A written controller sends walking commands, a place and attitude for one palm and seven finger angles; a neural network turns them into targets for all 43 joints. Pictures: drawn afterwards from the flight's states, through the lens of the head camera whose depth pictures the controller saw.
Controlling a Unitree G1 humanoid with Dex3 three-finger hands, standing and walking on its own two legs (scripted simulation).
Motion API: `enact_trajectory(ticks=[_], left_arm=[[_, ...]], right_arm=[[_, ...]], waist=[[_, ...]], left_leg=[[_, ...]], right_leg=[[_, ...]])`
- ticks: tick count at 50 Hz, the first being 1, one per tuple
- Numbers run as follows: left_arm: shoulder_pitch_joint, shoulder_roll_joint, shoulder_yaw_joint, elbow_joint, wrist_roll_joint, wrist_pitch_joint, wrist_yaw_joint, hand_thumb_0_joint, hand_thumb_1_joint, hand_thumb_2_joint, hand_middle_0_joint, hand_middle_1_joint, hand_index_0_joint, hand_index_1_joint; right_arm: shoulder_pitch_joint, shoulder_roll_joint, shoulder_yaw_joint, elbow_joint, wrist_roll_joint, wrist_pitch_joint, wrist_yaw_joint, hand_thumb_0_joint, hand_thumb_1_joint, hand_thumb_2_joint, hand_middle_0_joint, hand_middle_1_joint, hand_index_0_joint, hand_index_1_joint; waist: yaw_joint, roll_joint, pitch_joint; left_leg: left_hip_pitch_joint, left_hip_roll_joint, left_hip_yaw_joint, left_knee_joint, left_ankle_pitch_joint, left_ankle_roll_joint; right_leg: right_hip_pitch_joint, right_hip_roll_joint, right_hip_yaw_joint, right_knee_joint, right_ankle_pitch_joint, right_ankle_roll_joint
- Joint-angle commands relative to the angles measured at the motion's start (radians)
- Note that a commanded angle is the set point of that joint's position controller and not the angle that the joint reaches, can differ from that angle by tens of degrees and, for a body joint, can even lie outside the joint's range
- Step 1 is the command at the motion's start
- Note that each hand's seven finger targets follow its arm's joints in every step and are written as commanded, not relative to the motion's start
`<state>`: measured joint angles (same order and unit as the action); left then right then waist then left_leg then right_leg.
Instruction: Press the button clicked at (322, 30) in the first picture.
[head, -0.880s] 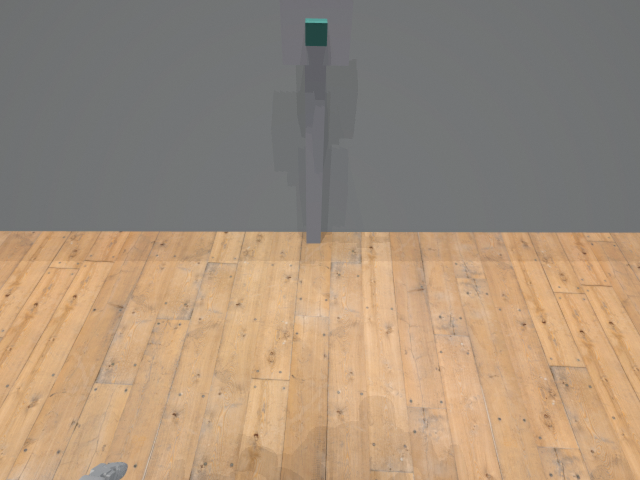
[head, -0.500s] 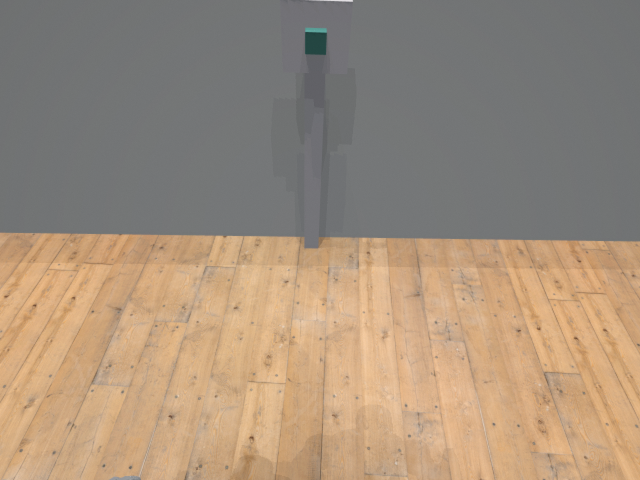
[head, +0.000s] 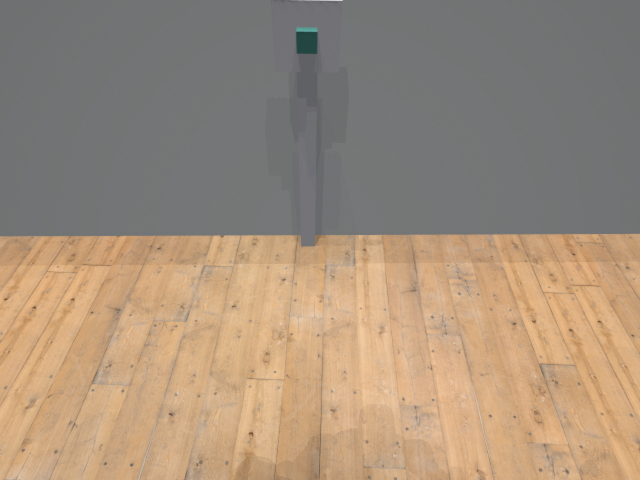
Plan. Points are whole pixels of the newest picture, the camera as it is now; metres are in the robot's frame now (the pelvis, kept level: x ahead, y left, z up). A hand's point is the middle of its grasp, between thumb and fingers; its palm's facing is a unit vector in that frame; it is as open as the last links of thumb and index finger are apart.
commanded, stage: look at it before walking up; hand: left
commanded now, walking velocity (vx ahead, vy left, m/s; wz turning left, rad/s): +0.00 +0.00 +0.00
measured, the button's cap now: (306, 40) +1.12 +0.10 +0.09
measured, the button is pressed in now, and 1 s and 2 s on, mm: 0 0 0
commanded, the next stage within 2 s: walk to a spot facing it in 0.56 s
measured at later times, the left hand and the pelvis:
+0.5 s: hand out of the picture +0.07 +0.24 -0.16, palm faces -0.03 -0.94 -0.33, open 7.4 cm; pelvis +0.00 +0.00 +0.00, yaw +0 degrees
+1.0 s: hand out of the picture +0.07 +0.18 -0.18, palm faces -0.12 -0.97 -0.23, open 7.4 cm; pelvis +0.05 -0.03 -0.02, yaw -9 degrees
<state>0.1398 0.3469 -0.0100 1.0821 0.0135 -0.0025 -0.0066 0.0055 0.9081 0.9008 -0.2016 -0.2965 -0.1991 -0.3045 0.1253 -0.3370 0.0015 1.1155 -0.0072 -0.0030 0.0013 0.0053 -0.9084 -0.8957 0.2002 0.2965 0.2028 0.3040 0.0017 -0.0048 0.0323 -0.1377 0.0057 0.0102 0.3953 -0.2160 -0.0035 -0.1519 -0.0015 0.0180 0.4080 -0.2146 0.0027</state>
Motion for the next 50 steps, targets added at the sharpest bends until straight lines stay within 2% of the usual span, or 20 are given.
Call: enact_trajectory(ticks=[1, 14, 21, 33, 34, 35, 36, 38, 39, 41, 42, 43, 44, 45, 46, 47, 48, 49, 50], left_arm=[[-0.051, 0.204, 0.044, -0.064, -0.002, -0.023, 0.018, 0.0, 0.9, 0.9, -0.2, -0.3, -0.2, -0.3], [-0.049, 0.2, 0.044, -0.063, -0.001, -0.023, 0.016, 0.0, 0.9, 0.9, -0.2, -0.3, -0.2, -0.3], [-0.041, 0.202, 0.044, -0.06, -0.002, -0.026, 0.017, 0.0, 0.9, 0.9, -0.2, -0.3, -0.2, -0.3], [-0.042, 0.203, 0.042, -0.053, -0.001, -0.025, 0.018, 0.0, 0.9, 0.9, -0.2, -0.3, -0.2, -0.3], [-0.014, 0.147, 0.032, -0.039, -0.003, -0.017, 0.019, 0.0, 0.9, 0.9, -0.2, -0.3, -0.2, -0.3], [0.012, 0.103, 0.025, -0.033, -0.001, -0.004, 0.019, 0.0, 0.9, 0.9, -0.2, -0.3, -0.2, -0.3], [0.039, 0.083, 0.024, -0.034, 0.002, 0.007, 0.016, 0.0, 0.9, 0.9, -0.2, -0.3, -0.2, -0.3], [0.057, 0.088, 0.035, -0.057, 0.007, 0.019, 0.003, 0.0, 0.9, 0.9, -0.2, -0.3, -0.2, -0.3], [0.065, 0.086, 0.042, -0.072, 0.009, 0.021, -0.003, 0.0, 0.9, 0.9, -0.2, -0.3, -0.2, -0.3], [0.089, 0.072, 0.053, -0.103, 0.01, 0.017, -0.012, 0.0, 0.9, 0.9, -0.2, -0.3, -0.2, -0.3], [0.093, 0.05, 0.056, -0.117, 0.01, 0.012, -0.016, 0.0, 0.9, 0.9, -0.2, -0.3, -0.2, -0.3], [0.091, 0.026, 0.06, -0.131, 0.009, 0.007, -0.021, 0.0, 0.9, 0.9, -0.2, -0.3, -0.2, -0.3], [0.073, 0.007, 0.063, -0.149, 0.01, 0.002, -0.025, 0.0, 0.9, 0.9, -0.2, -0.3, -0.2, -0.3], [0.059, -0.002, 0.068, -0.164, 0.01, -0.003, -0.029, 0.0, 0.9, 0.9, -0.2, -0.3, -0.2, -0.3], [0.079, -0.01, 0.072, -0.163, 0.009, -0.008, -0.032, 0.0, 0.9, 0.9, -0.2, -0.3, -0.2, -0.3], [0.151, -0.029, 0.075, -0.142, 0.012, -0.011, -0.035, 0.0, 0.9, 0.9, -0.2, -0.3, -0.2, -0.3], [0.268, -0.019, 0.083, -0.106, 0.015, -0.017, -0.032, 0.0, 0.9, 0.9, -0.2, -0.3, -0.2, -0.3], [0.392, 0.096, 0.11, -0.073, 0.023, -0.036, -0.015, 0.0, 0.9, 0.9, -0.2, -0.3, -0.2, -0.3], [0.488, 0.132, 0.113, -0.058, -0.001, -0.042, 0.003, 0.0, 0.9, 0.9, -0.2, -0.3, -0.2, -0.3]], right_arm=[[-0.054, -0.209, -0.039, -0.067, -0.002, -0.031, -0.012, 0.0, -0.9, -0.9, 0.2, 0.3, 0.2, 0.3], [-0.053, -0.206, -0.04, -0.064, -0.003, -0.029, -0.011, 0.0, -0.9, -0.9, 0.2, 0.3, 0.2, 0.3], [-0.046, -0.208, -0.038, -0.063, 0.0, -0.032, -0.012, 0.0, -0.9, -0.9, 0.2, 0.3, 0.2, 0.3], [-0.057, -0.208, -0.037, -0.06, -0.001, -0.03, -0.013, 0.0, -0.9, -0.9, 0.2, 0.3, 0.2, 0.3], [-0.034, -0.154, -0.025, -0.047, -0.004, -0.024, -0.012, 0.0, -0.9, -0.9, 0.2, 0.3, 0.2, 0.3], [0.002, -0.108, -0.016, -0.041, -0.009, -0.016, -0.011, 0.0, -0.9, -0.9, 0.2, 0.3, 0.2, 0.3], [0.033, -0.088, -0.015, -0.037, -0.011, -0.008, -0.01, 0.0, -0.9, -0.9, 0.2, 0.3, 0.2, 0.3], [0.048, -0.104, -0.028, -0.055, -0.016, 0.0, -0.01, 0.0, -0.9, -0.9, 0.2, 0.3, 0.2, 0.3], [0.057, -0.115, -0.037, -0.069, -0.016, 0.0, -0.01, 0.0, -0.9, -0.9, 0.2, 0.3, 0.2, 0.3], [0.087, -0.139, -0.055, -0.091, -0.015, -0.004, -0.012, 0.0, -0.9, -0.9, 0.2, 0.3, 0.2, 0.3], [0.105, -0.152, -0.065, -0.099, -0.014, -0.009, -0.014, 0.0, -0.9, -0.9, 0.2, 0.3, 0.2, 0.3], [0.121, -0.165, -0.073, -0.106, -0.012, -0.016, -0.016, 0.0, -0.9, -0.9, 0.2, 0.3, 0.2, 0.3], [0.135, -0.158, -0.08, -0.111, -0.013, -0.025, -0.016, 0.0, -0.9, -0.9, 0.2, 0.3, 0.2, 0.3], [0.144, -0.145, -0.082, -0.115, -0.015, -0.03, -0.016, 0.0, -0.9, -0.9, 0.2, 0.3, 0.2, 0.3], [0.13, -0.134, -0.08, -0.12, -0.015, -0.032, -0.017, 0.0, -0.9, -0.9, 0.2, 0.3, 0.2, 0.3], [0.101, -0.122, -0.078, -0.126, -0.017, -0.032, -0.017, 0.0, -0.9, -0.9, 0.2, 0.3, 0.2, 0.3], [0.074, -0.098, -0.074, -0.138, -0.017, -0.031, -0.015, 0.0, -0.9, -0.9, 0.2, 0.3, 0.2, 0.3], [0.054, -0.015, -0.057, -0.183, -0.004, -0.033, -0.007, 0.0, -0.9, -0.9, 0.2, 0.3, 0.2, 0.3], [-0.057, -0.02, -0.052, -0.243, -0.008, -0.048, -0.003, 0.0, -0.9, -0.9, 0.2, 0.3, 0.2, 0.3]], waist=[[-0.001, 0.001, -0.055], [-0.002, 0.006, -0.033], [-0.003, -0.001, -0.076], [-0.001, 0.015, -0.045], [-0.002, 0.011, -0.064], [-0.003, 0.003, -0.055], [-0.004, 0.0, -0.045], [-0.003, 0.016, 0.03], [-0.003, 0.029, 0.063], [-0.008, 0.071, 0.078], [-0.015, 0.121, 0.085], [-0.019, 0.167, 0.078], [-0.025, 0.184, 0.074], [-0.028, 0.182, 0.071], [-0.009, 0.147, 0.064], [0.029, 0.129, 0.048], [0.082, 0.045, 0.021], [0.121, -0.299, -0.004], [0.163, -0.308, 0.009]], left_leg=[[-0.002, 0.108, -0.105, -0.079, 0.096, 0.034], [-0.006, 0.107, -0.104, -0.089, 0.058, 0.031], [0.017, 0.113, -0.102, -0.076, 0.124, 0.031], [0.016, 0.114, -0.101, -0.091, 0.11, 0.029], [0.031, 0.115, -0.083, -0.084, 0.069, 0.02], [0.028, 0.112, -0.066, -0.068, 0.003, 0.012], [0.019, 0.112, -0.056, -0.055, -0.096, 0.01], [-0.032, 0.125, -0.062, -0.07, -0.291, 0.023], [-0.048, 0.139, -0.074, -0.076, -0.348, 0.033], [-0.023, 0.192, -0.126, -0.093, -0.421, 0.067], [-0.002, 0.241, -0.172, -0.122, -0.438, 0.095], [0.014, 0.305, -0.214, -0.146, -0.398, 0.128], [0.043, 0.347, -0.21, -0.152, -0.307, 0.157], [0.044, 0.358, -0.182, -0.127, -0.202, 0.167], [0.007, 0.352, -0.127, -0.071, -0.132, 0.153], [-0.063, 0.311, -0.042, 0.025, -0.091, 0.116], [-0.173, 0.236, 0.047, 0.221, -0.1, 0.063], [-0.488, 0.094, 0.185, 0.585, -0.256, -0.015], [-0.616, 0.051, 0.091, 0.734, -0.388, -0.019]], right_leg=[[-0.013, -0.113, 0.102, -0.075, 0.082, -0.034], [-0.038, -0.113, 0.108, -0.097, 0.031, -0.032], [-0.006, -0.114, 0.105, -0.081, 0.12, -0.034], [-0.015, -0.113, 0.103, -0.09, 0.108, -0.031], [-0.018, -0.109, 0.106, -0.092, 0.066, -0.025], [-0.035, -0.099, 0.111, -0.08, -0.01, -0.023], [-0.065, -0.086, 0.121, -0.07, -0.112, -0.025], [-0.15, -0.057, 0.14, -0.053, -0.271, -0.037], [-0.191, -0.041, 0.141, -0.028, -0.302, -0.042], [-0.271, -0.001, 0.116, 0.076, -0.309, -0.045], [-0.312, 0.029, 0.071, 0.17, -0.273, -0.039], [-0.329, 0.044, 0.005, 0.278, -0.218, -0.029], [-0.361, 0.016, -0.035, 0.345, -0.244, -0.019], [-0.355, -0.013, -0.041, 0.343, -0.275, -0.015], [-0.292, -0.024, -0.052, 0.305, -0.265, -0.016], [-0.166, -0.013, -0.084, 0.226, -0.201, -0.021], [0.011, -0.001, -0.065, 0.101, -0.115, -0.039], [0.228, -0.24, 0.365, -0.089, -0.164, -0.141], [0.222, -0.363, 0.644, -0.199, -0.038, -0.229]])
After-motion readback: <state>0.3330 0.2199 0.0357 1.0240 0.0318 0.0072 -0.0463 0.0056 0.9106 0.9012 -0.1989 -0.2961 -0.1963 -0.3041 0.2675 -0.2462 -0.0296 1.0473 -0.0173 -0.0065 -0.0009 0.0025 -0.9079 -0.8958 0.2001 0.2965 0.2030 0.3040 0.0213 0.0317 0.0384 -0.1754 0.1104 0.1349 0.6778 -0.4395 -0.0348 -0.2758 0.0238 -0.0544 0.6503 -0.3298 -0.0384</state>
